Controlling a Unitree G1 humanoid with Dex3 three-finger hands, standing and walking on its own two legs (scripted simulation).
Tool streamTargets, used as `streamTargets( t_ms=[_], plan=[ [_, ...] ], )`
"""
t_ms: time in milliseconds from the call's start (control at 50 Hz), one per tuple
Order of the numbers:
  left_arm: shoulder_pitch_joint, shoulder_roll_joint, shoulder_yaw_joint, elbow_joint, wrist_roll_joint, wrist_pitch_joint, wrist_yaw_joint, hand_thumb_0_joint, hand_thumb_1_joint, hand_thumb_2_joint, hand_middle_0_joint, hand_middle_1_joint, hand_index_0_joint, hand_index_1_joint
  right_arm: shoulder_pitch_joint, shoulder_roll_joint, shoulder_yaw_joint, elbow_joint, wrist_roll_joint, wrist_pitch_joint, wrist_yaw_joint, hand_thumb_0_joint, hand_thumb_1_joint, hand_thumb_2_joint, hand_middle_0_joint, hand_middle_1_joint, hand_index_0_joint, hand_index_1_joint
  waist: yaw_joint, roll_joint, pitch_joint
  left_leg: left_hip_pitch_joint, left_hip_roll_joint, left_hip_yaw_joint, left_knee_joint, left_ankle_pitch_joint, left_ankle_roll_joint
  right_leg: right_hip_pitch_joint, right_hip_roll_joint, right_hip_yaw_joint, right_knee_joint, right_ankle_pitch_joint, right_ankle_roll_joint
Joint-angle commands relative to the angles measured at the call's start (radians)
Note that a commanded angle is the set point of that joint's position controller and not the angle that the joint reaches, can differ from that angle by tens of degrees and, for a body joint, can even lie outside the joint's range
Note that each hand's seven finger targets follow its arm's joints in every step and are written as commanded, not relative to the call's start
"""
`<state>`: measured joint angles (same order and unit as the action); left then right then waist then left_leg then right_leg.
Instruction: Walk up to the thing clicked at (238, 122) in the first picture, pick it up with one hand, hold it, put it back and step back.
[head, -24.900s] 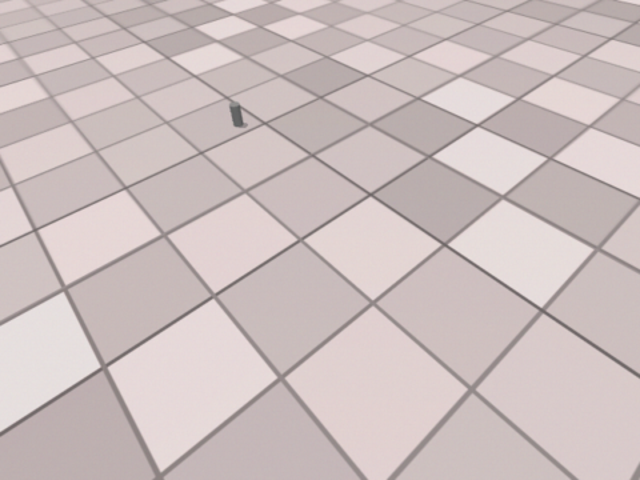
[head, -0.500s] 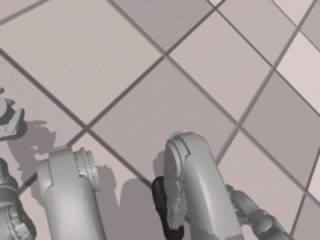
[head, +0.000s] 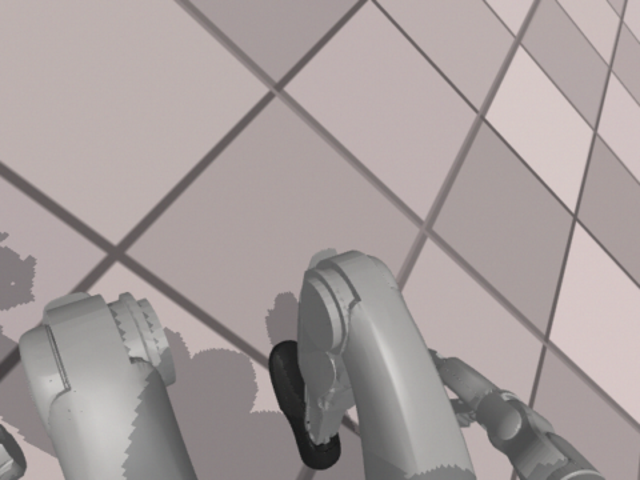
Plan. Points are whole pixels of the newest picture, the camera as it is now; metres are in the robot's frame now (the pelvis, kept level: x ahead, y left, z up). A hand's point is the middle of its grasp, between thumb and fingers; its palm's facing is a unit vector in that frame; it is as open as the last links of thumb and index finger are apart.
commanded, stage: lower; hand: left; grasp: from the side
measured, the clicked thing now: out of the picture +0.40 +0.33 -0.18
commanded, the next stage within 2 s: loosen in 0.64 s
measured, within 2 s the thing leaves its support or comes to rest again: rests again in 0.54 s
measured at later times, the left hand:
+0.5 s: hand out of the picture +0.41 +0.33 -0.17, palm faces +0.49 -0.87 +0.00, open 8.2 cm
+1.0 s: hand out of the picture +0.41 +0.32 -0.18, palm faces +0.48 -0.88 +0.02, open 8.4 cm
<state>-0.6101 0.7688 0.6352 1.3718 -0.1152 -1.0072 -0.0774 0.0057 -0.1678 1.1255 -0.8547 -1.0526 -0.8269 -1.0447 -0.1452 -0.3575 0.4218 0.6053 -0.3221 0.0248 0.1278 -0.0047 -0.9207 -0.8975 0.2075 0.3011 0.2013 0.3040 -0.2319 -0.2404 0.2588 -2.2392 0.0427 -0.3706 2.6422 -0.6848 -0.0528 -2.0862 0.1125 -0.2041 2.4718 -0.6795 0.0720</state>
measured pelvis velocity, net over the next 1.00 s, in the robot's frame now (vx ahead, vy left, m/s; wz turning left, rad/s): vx -0.01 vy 0.01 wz -0.05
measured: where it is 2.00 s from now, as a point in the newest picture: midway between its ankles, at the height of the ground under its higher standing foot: (230, 461)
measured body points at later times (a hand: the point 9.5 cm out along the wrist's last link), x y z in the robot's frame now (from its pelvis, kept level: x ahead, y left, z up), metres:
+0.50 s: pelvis +0.00 +0.01 +0.00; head +0.22 +0.19 +0.33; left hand +0.38 +0.37 -0.17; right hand +0.17 -0.24 -0.04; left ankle +0.08 +0.14 -0.25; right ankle +0.12 -0.12 -0.25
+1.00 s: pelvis -0.01 +0.01 +0.00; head +0.21 +0.21 +0.33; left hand +0.38 +0.37 -0.18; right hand +0.17 -0.23 -0.03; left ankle +0.08 +0.14 -0.25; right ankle +0.12 -0.12 -0.25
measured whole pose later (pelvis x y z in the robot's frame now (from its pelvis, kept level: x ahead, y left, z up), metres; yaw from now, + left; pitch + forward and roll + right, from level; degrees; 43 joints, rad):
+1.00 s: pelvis -0.01 +0.01 +0.00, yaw -3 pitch +9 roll -18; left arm -0.60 0.86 0.61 1.43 -0.09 -1.11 0.03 0.01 -0.08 0.82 -0.85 -0.88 -0.84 -0.87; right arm -0.19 -0.36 0.52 0.55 -0.37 0.02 0.14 -0.01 -0.91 -0.89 0.21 0.30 0.20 0.30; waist -0.22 -0.31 0.32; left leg -2.21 0.05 -0.44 2.69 -0.70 -0.02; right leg -2.03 0.14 -0.25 2.45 -0.66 0.08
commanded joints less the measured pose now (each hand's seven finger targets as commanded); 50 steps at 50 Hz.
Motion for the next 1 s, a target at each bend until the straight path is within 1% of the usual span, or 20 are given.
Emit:
streamTargets(
  t_ms=[0, 20, 80, 120, 160, 220, 260, 340, 420, 440, 560, 660, 680, 720, 740, 800, 840, 920, 960, 980],
  plan=[
    [-0.220, 0.263, 0.014, -0.155, -0.008, -0.116, 0.019, 0.000, 0.343, 1.192, -1.212, -1.327, -1.238, -1.311, 0.026, -0.337, -0.094, -0.033, -0.015, 0.004, -0.021, 0.000, -0.907, -0.901, 0.200, 0.300, 0.200, 0.300, -0.059, 0.503, -0.595, 0.389, 0.050, 0.133, -0.279, 0.093, 0.029, 0.282, 0.014, -0.112, -0.213, 0.194, -0.078],
    [-0.231, 0.288, 0.027, -0.167, -0.009, -0.124, 0.022, 0.000, 0.324, 1.180, -1.215, -1.322, -1.241, -1.307, 0.030, -0.339, -0.090, -0.031, -0.018, 0.003, -0.020, 0.000, -0.910, -0.902, 0.200, 0.300, 0.200, 0.300, -0.058, 0.510, -0.605, 0.386, 0.050, 0.132, -0.276, 0.093, 0.029, 0.294, 0.017, -0.112, -0.213, 0.196, -0.078],
    [-0.217, 0.295, 0.034, -0.163, -0.003, -0.135, 0.034, 0.000, 0.324, 1.171, -1.205, -1.315, -1.233, -1.298, 0.024, -0.351, -0.084, -0.034, -0.027, 0.006, -0.019, 0.000, -0.911, -0.902, 0.200, 0.300, 0.200, 0.300, -0.060, 0.557, -0.599, 0.440, 0.057, 0.117, -0.292, 0.117, 0.017, 0.279, 0.017, -0.128, -0.195, 0.208, -0.080],
    [-0.226, 0.273, 0.011, -0.158, 0.001, -0.141, 0.034, 0.000, 0.304, 1.167, -1.204, -1.312, -1.229, -1.297, 0.009, -0.357, -0.083, -0.040, -0.028, 0.005, -0.018, 0.000, -0.914, -0.903, 0.200, 0.300, 0.200, 0.300, -0.076, 0.558, -0.569, 0.437, 0.058, 0.111, -0.297, 0.105, 0.014, 0.260, 0.016, -0.137, -0.193, 0.200, -0.080],
    [-0.199, 0.296, 0.026, -0.153, 0.004, -0.142, 0.040, 0.000, 0.300, 1.167, -1.213, -1.310, -1.235, -1.298, 0.015, -0.357, -0.076, -0.036, -0.033, 0.005, -0.018, 0.000, -0.911, -0.903, 0.200, 0.300, 0.200, 0.300, -0.066, 0.563, -0.585, 0.446, 0.058, 0.110, -0.292, 0.124, 0.014, 0.281, 0.019, -0.137, -0.192, 0.220, -0.079],
    [-0.200, 0.294, 0.020, -0.151, 0.004, -0.147, 0.049, 0.000, 0.308, 1.169, -1.196, -1.300, -1.219, -1.287, 0.010, -0.361, -0.071, -0.040, -0.036, 0.007, -0.017, 0.000, -0.908, -0.902, 0.200, 0.300, 0.200, 0.300, -0.074, 0.568, -0.588, 0.458, 0.059, 0.100, -0.292, 0.152, 0.012, 0.285, 0.020, -0.146, -0.185, 0.242, -0.079],
    [-0.206, 0.259, -0.009, -0.138, 0.003, -0.149, 0.051, 0.000, 0.319, 1.180, -1.192, -1.301, -1.214, -1.290, 0.006, -0.367, -0.071, -0.044, -0.038, 0.007, -0.014, 0.000, -0.901, -0.901, 0.200, 0.300, 0.200, 0.300, -0.092, 0.564, -0.552, 0.455, 0.060, 0.091, -0.296, 0.135, 0.011, 0.266, 0.020, -0.154, -0.185, 0.235, -0.078],
    [-0.211, 0.273, -0.017, -0.133, 0.002, -0.148, 0.060, 0.000, 0.323, 1.191, -1.210, -1.310, -1.231, -1.300, -0.007, -0.360, -0.059, -0.049, -0.038, 0.004, -0.014, 0.000, -0.900, -0.900, 0.200, 0.300, 0.200, 0.300, -0.087, 0.534, -0.528, 0.413, 0.059, 0.097, -0.279, 0.115, 0.022, 0.274, 0.024, -0.150, -0.200, 0.224, -0.074],
    [-0.206, 0.300, 0.007, -0.123, -0.004, -0.160, 0.076, 0.000, 0.337, 1.198, -1.204, -1.306, -1.224, -1.297, 0.002, -0.360, -0.052, -0.048, -0.041, 0.003, -0.012, 0.000, -0.898, -0.901, 0.200, 0.300, 0.200, 0.300, -0.085, 0.514, -0.565, 0.412, 0.058, 0.095, -0.263, 0.118, 0.027, 0.308, 0.032, -0.151, -0.206, 0.232, -0.071],
    [-0.200, 0.285, 0.003, -0.119, -0.002, -0.164, 0.078, 0.000, 0.363, 1.200, -1.213, -1.310, -1.233, -1.300, 0.002, -0.362, -0.051, -0.048, -0.045, 0.003, -0.012, 0.000, -0.898, -0.900, 0.200, 0.300, 0.200, 0.300, -0.087, 0.522, -0.560, 0.425, 0.059, 0.089, -0.269, 0.130, 0.023, 0.306, 0.032, -0.157, -0.199, 0.239, -0.071],
    [-0.209, 0.312, -0.013, -0.118, 0.027, -0.172, 0.089, 0.000, 0.348, 1.206, -1.216, -1.310, -1.234, -1.303, -0.026, -0.365, -0.041, -0.062, -0.052, 0.011, -0.013, 0.000, -0.899, -0.901, 0.200, 0.300, 0.200, 0.300, -0.093, 0.564, -0.512, 0.434, 0.068, 0.080, -0.289, 0.111, 0.015, 0.270, 0.036, -0.168, -0.191, 0.217, -0.078],
    [-0.207, 0.303, -0.016, -0.109, 0.022, -0.179, 0.099, 0.000, 0.369, 1.202, -1.204, -1.296, -1.220, -1.289, -0.031, -0.373, -0.041, -0.066, -0.053, 0.009, -0.011, 0.000, -0.896, -0.900, 0.200, 0.300, 0.200, 0.300, -0.101, 0.557, -0.487, 0.429, 0.069, 0.068, -0.292, 0.088, 0.016, 0.260, 0.036, -0.177, -0.189, 0.203, -0.075],
    [-0.205, 0.281, -0.026, -0.106, 0.020, -0.180, 0.100, 0.000, 0.366, 1.205, -1.208, -1.298, -1.224, -1.292, -0.036, -0.374, -0.041, -0.073, -0.052, 0.007, -0.010, 0.000, -0.897, -0.901, 0.200, 0.300, 0.200, 0.300, -0.104, 0.545, -0.482, 0.434, 0.071, 0.060, -0.297, 0.085, 0.014, 0.256, 0.035, -0.181, -0.188, 0.202, -0.074],
    [-0.201, 0.301, -0.017, -0.099, 0.018, -0.182, 0.105, 0.000, 0.374, 1.217, -1.222, -1.311, -1.238, -1.305, -0.031, -0.373, -0.038, -0.069, -0.054, 0.006, -0.009, 0.000, -0.892, -0.899, 0.200, 0.300, 0.200, 0.300, -0.104, 0.532, -0.492, 0.421, 0.069, 0.065, -0.285, 0.076, 0.020, 0.268, 0.039, -0.177, -0.195, 0.199, -0.073],
    [-0.192, 0.286, -0.019, -0.094, 0.016, -0.184, 0.105, 0.000, 0.383, 1.149, -1.266, -1.290, -1.284, -1.279, -0.033, -0.377, -0.040, -0.067, -0.054, 0.005, -0.009, 0.000, -0.894, -0.896, 0.200, 0.300, 0.200, 0.300, -0.107, 0.524, -0.490, 0.429, 0.070, 0.059, -0.286, 0.084, 0.019, 0.267, 0.038, -0.180, -0.191, 0.206, -0.071],
    [-0.202, 0.304, -0.014, -0.117, 0.012, -0.192, 0.105, 0.000, 0.227, 0.909, -1.091, -1.050, -1.119, -1.039, -0.025, -0.374, -0.034, -0.063, -0.056, 0.004, -0.011, 0.000, -0.905, -0.892, 0.201, 0.300, 0.200, 0.300, -0.101, 0.547, -0.529, 0.460, 0.070, 0.060, -0.278, 0.135, 0.016, 0.288, 0.043, -0.179, -0.189, 0.244, -0.072],
    [-0.202, 0.274, -0.036, -0.105, 0.010, -0.189, 0.102, 0.000, 0.167, 0.749, -1.006, -0.930, -1.028, -0.907, -0.037, -0.369, -0.031, -0.071, -0.054, 0.002, -0.010, 0.000, -0.909, -0.893, 0.201, 0.300, 0.201, 0.300, -0.106, 0.530, -0.496, 0.437, 0.071, 0.060, -0.280, 0.116, 0.019, 0.273, 0.042, -0.179, -0.192, 0.230, -0.074],
    [-0.195, 0.302, -0.025, -0.104, 0.020, -0.183, 0.108, 0.000, -0.065, 0.566, -0.862, -0.739, -0.880, -0.720, -0.035, -0.372, -0.032, -0.072, -0.055, 0.005, -0.012, 0.000, -0.916, -0.894, 0.201, 0.300, 0.200, 0.300, -0.094, 0.547, -0.496, 0.446, 0.074, 0.060, -0.287, 0.125, 0.016, 0.273, 0.043, -0.179, -0.189, 0.231, -0.076],
    [-0.201, 0.288, -0.040, -0.097, 0.023, -0.179, 0.107, 0.000, -0.175, 0.497, -0.702, -0.624, -0.720, -0.617, -0.035, -0.369, -0.028, -0.074, -0.055, 0.008, -0.010, 0.000, -0.912, -0.899, 0.201, 0.300, 0.200, 0.300, -0.102, 0.555, -0.479, 0.433, 0.074, 0.058, -0.295, 0.101, 0.014, 0.267, 0.044, -0.183, -0.191, 0.213, -0.077],
    [-0.181, 0.300, -0.029, -0.091, 0.025, -0.173, 0.108, 0.000, -0.190, 0.426, -0.636, -0.544, -0.642, -0.537, -0.039, -0.372, -0.033, -0.076, -0.053, 0.007, -0.013, 0.000, -0.908, -0.898, 0.201, 0.301, 0.201, 0.301, -0.093, 0.547, -0.465, 0.424, 0.075, 0.059, -0.295, 0.087, 0.018, 0.252, 0.044, -0.181, -0.193, 0.204, -0.077]
  ],
)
